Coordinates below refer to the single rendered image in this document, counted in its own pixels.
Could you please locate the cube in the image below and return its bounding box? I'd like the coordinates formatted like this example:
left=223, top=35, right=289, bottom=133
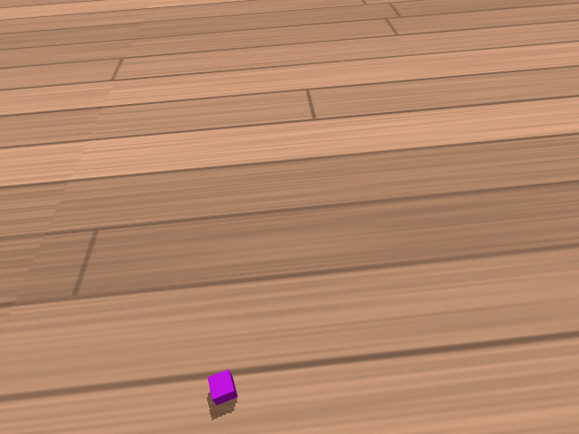
left=207, top=369, right=238, bottom=405

